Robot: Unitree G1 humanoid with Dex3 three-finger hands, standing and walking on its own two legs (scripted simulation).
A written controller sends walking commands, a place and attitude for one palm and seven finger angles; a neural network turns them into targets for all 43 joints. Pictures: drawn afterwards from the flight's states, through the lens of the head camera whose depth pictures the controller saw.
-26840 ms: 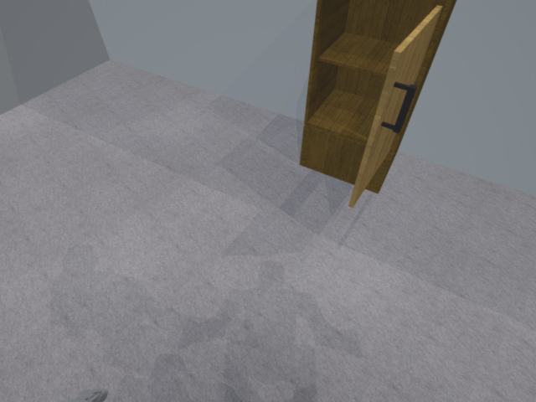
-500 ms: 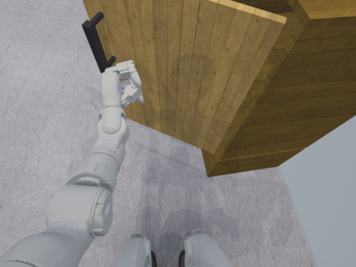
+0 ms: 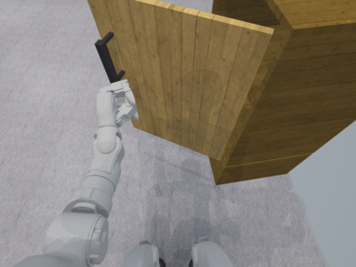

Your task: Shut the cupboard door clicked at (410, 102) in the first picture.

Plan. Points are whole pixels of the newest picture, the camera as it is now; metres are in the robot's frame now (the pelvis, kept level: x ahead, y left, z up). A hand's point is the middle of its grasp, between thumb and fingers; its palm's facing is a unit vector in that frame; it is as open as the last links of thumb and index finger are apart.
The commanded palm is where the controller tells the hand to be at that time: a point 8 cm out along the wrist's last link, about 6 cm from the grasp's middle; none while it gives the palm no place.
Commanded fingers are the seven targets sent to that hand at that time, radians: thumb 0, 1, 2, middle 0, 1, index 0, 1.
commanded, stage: draw the hand back to the body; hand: left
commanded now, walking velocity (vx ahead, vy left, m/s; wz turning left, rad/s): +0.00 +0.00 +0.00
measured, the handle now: (112, 61) +0.64 +0.15 +0.04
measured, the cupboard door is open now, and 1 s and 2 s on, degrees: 57 57 57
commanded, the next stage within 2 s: step back with the hand held close in 1.38 s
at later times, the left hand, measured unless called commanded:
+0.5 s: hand (55, 155) +0.31 +0.17 +0.15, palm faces +0.09 -0.98 -0.19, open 3.2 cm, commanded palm +0.27 +0.23 +0.17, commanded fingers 0.00 0.90 0.90 -0.86 -1.02 -0.86 -1.02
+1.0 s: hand out of the picture +0.21 +0.30 +0.24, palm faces +0.44 -0.80 -0.42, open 6.1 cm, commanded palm +0.15 +0.34 +0.26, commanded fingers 0.00 0.90 0.90 -0.20 -0.30 -0.20 -0.30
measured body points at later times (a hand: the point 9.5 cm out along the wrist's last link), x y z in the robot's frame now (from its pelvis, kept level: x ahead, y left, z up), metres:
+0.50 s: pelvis +0.02 +0.01 +0.07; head +0.03 +0.00 +0.52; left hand +0.30 +0.23 +0.16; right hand +0.23 -0.21 +0.00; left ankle +0.02 +0.09 -0.66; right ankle +0.00 -0.08 -0.66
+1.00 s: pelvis +0.03 +0.03 +0.09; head +0.01 +0.01 +0.53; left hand +0.18 +0.34 +0.26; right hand +0.22 -0.17 -0.01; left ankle +0.02 +0.09 -0.66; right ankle +0.00 -0.08 -0.66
